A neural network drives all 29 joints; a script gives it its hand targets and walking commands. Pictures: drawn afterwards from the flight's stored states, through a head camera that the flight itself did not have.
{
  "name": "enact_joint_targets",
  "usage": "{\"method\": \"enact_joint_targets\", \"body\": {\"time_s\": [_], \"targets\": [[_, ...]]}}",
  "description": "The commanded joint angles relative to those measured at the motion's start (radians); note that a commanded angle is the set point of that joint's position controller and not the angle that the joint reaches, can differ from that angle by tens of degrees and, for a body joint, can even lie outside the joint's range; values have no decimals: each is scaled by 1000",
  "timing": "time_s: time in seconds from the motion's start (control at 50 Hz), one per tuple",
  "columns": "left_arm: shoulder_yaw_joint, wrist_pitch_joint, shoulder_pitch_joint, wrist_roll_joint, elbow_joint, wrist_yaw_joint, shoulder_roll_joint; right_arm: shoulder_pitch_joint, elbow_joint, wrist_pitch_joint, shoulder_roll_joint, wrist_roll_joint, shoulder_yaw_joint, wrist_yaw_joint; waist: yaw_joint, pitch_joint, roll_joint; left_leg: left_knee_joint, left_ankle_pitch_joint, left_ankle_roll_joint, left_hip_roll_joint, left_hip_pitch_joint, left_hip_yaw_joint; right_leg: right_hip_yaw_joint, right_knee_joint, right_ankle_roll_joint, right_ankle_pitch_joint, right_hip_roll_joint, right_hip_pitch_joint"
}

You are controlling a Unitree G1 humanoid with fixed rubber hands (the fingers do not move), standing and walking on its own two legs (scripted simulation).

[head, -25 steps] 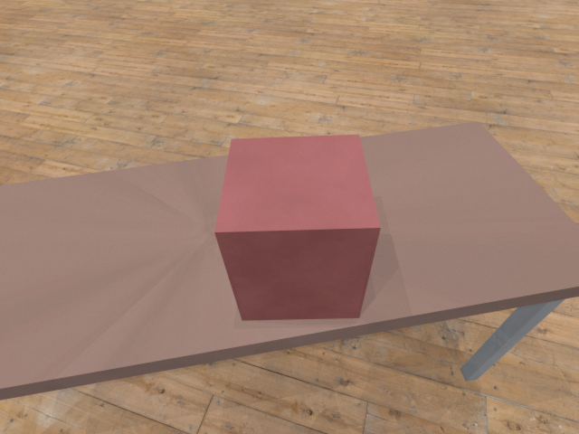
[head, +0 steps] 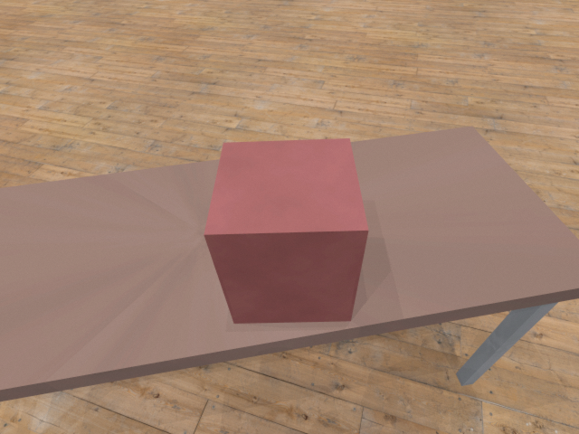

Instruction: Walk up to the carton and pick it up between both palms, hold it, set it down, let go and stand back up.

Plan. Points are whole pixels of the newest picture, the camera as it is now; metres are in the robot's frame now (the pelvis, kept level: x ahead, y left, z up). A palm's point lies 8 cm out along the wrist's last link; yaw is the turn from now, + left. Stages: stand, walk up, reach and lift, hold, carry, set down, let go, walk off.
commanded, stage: stand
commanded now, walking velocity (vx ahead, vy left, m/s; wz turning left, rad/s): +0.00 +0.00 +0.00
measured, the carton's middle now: (289, 235) +0.44 +0.02 +0.01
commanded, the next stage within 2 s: reach and lift in 0.18 s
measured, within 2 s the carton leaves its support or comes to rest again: neither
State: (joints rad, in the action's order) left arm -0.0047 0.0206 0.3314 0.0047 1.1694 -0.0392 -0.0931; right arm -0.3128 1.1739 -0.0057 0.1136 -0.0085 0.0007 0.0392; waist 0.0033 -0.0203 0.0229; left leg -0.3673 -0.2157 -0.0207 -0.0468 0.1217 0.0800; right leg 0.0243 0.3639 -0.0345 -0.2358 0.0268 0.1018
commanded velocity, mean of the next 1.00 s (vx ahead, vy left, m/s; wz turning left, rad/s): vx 0.00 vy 0.00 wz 0.00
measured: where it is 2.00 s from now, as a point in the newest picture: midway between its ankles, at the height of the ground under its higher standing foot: outside the picture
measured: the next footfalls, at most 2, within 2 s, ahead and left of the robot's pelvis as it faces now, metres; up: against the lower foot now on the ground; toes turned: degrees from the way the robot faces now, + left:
none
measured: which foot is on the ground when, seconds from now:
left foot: down 0.00-1.00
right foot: down 0.00-1.00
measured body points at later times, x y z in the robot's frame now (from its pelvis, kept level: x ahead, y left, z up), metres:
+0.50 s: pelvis -0.04 +0.01 -0.03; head -0.01 +0.02 +0.42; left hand +0.19 +0.22 -0.11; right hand +0.19 -0.18 -0.12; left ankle -0.01 +0.13 -0.75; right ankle -0.02 -0.10 -0.75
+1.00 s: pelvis -0.04 -0.01 -0.01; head +0.00 -0.01 +0.44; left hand +0.14 +0.23 -0.09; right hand +0.12 -0.19 -0.10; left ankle -0.01 +0.13 -0.75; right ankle -0.02 -0.09 -0.75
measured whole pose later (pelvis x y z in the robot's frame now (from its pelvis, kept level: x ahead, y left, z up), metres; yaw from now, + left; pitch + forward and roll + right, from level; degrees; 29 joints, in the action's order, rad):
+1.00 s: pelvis -0.04 -0.01 -0.01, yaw +0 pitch +0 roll +1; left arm 0.04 -0.50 0.16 -0.09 0.33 0.07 -0.24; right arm -0.26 0.32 0.27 0.10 0.12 0.08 0.07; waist 0.01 -0.07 0.00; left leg -0.47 -0.21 -0.03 -0.06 0.25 0.09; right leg 0.04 0.50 -0.04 -0.25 0.02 0.26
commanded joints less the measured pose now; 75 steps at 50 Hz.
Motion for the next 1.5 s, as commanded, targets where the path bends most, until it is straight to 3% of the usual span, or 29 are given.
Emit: {"method": "enact_joint_targets", "body": {"time_s": [0.0, 0.04, 0.06, 0.08, 0.16, 0.18, 0.2, 0.22, 0.26, 0.3, 0.32, 0.34, 0.38, 0.48, 0.56, 0.66, 0.7, 0.72, 0.74, 0.78, 0.82, 0.88, 0.94, 1.02, 1.06, 1.22, 1.28, 1.4, 1.48], "targets": [[8, 6, 92, 6, -6, -2, -67, -93, -3, -7, 67, -1, -10, 6, -5, -91, -34, 48, 100, 33, -75, 11, -78, -106, -88, -5, 172, -115, 89], [13, 9, 82, 3, -6, -2, -82, -91, -4, -11, 54, 2, -7, 4, -3, -98, -88, 48, 109, 25, -76, 3, -68, -115, -70, -6, 211, -126, 108], [14, 9, 87, 1, -15, -1, -82, -93, -9, -11, 60, 0, -4, 3, -9, -88, -69, 41, 107, 28, -77, 6, -60, -103, -81, -1, 184, -119, 97], [8, 8, 85, -3, -16, -2, -82, -86, -6, -8, 59, 4, -7, 3, -4, -86, 13, 39, 102, 30, -67, 23, -62, -114, -76, -8, 176, -119, 80], [12, 9, 94, -6, -15, -1, -82, -85, -8, -12, 58, -3, -1, 4, -8, -64, 2, 51, 84, 36, -71, 39, -64, -110, -78, -12, 158, -119, 58], [42, -187, -969, -101, -416, 59, -365, 991, -415, 23, 183, -93, -155, -40, 69, 148, -109, -162, -117, 24, 0, 404, -42, -8, 201, 11, -155, -68, 260], [7, -307, -786, -135, -350, 26, -376, 757, -367, 147, 159, -90, -191, -59, 89, 39, -163, -224, -317, 34, 5, 494, -13, -42, 223, 10, -363, -108, 229], [-17, -436, -730, -159, -361, 20, -300, 715, -436, 260, 112, -56, -153, -71, 64, 163, -181, -237, -259, 31, 11, 488, 0, -85, 219, 18, -292, -125, 133], [-6, -615, -620, -180, -552, 14, -244, 537, -557, 389, 93, 35, -74, -95, -13, 348, -75, -307, -100, -3, 9, 459, -7, -107, 320, 20, 42, -130, 120], [40, -722, -559, -129, -614, 36, -208, 416, -528, 451, 36, 188, 65, -93, -12, 470, -18, -394, 124, -33, 19, 341, -18, -59, 422, 39, 437, -115, 205], [44, -762, -521, -85, -604, 68, -173, 369, -459, 480, 55, 256, 125, -88, 29, 462, 49, -434, 306, -53, 20, 222, -32, 0, 451, 29, 555, -85, 305], [61, -805, -446, -48, -616, 108, -141, 326, -442, 501, 85, 307, 157, -76, 37, 438, 73, -423, 430, -62, 17, 109, -44, 41, 418, 14, 543, -49, 358], [88, -872, -320, 16, -705, 176, -86, 293, -425, 513, 175, 357, 159, -29, 63, 380, 135, -380, 488, -88, 6, -53, -54, 59, 322, -6, 446, -11, 364], [100, -978, -100, 124, -980, 188, -122, 269, -548, 458, 263, 296, 87, 38, 40, -28, -11, -160, 183, -74, 22, -65, -9, 102, 67, 3, 96, 47, 275], [120, -871, -230, 129, -1037, 136, -191, 339, -771, 405, 145, 148, 19, 17, -4, -119, -68, -113, -115, -23, 23, 63, 33, 63, 14, 9, -201, -2, 329], [113, -649, -403, 37, -1085, 78, -211, 315, -940, 332, 50, 87, -18, -46, -10, 205, 56, -166, -80, 1, -29, 94, 28, 37, 132, 16, -44, -37, 308], [77, -579, -424, -20, -1080, 65, -225, 257, -960, 313, 53, 102, -19, -49, 20, 308, 88, -196, -29, 9, -45, 121, 18, 32, 186, 18, 43, -37, 300], [66, -561, -399, -42, -1034, 69, -212, 242, -926, 318, 56, 87, -23, -43, 34, 302, 60, -205, -12, 8, -44, 140, 6, 34, 192, 26, 72, -35, 294], [65, -537, -410, -67, -1079, 67, -238, 217, -958, 301, 59, 101, -25, -38, 24, 381, 92, -221, 16, 6, -44, 110, 1, 30, 207, 24, 102, -35, 274], [59, -513, -334, -97, -1035, 79, -249, 176, -962, 281, 42, 118, -13, -17, 37, 354, 40, -212, 136, 2, -20, 40, 17, 37, 169, 37, 179, -34, 287], [66, -509, -221, -111, -971, 93, -258, 98, -980, 260, 43, 118, 19, 4, 4, 335, -14, -184, 182, 6, -1, -22, 18, 33, 118, 46, 201, -28, 249], [79, -513, -79, -100, -927, 96, -257, 14, -955, 247, 70, 140, 40, 29, -18, 224, -25, -118, 304, -13, 25, -46, 17, 42, 67, 58, 299, -9, 140], [93, -522, -94, -89, -876, 114, -251, 30, -962, 259, 62, 119, 38, 44, -25, 31, -84, -35, 169, 0, 43, -53, 32, 30, -41, 59, 109, -20, 189], [111, -468, -170, -60, -941, 106, -267, 43, -1001, 244, 27, 109, 25, 45, -31, 19, -18, -25, 145, 0, 41, -62, 39, 1, -69, 47, 62, -38, 204], [118, -412, -221, -74, -934, 106, -285, 60, -1043, 222, -21, 104, 34, 45, -31, 37, -46, -30, 83, 21, 32, -32, 40, -14, -66, 47, 16, -56, 214], [82, -178, -219, -115, -883, 98, -297, 0, -974, 84, -47, 93, 28, 43, -17, 161, 34, -35, 118, 21, 26, -40, 12, -17, -42, 31, 75, -69, 198], [44, -133, -195, -134, -832, 106, -278, 3, -904, 43, -40, 80, 8, 50, 16, 122, 19, -16, 110, 16, 19, -54, -3, -1, -58, 21, 48, -57, 207], [32, -62, -216, -145, -809, 80, -296, 94, -855, -47, -9, 84, 2, 28, -27, 98, 16, 8, 151, 3, 30, -66, -11, 5, -67, 7, 27, -34, 164], [10, -31, -241, -160, -797, 59, -282, 126, -838, -78, 5, 60, -35, 10, -12, 80, -13, 33, 75, 10, 17, -29, -22, -4, -66, 0, -10, -31, 142]]}}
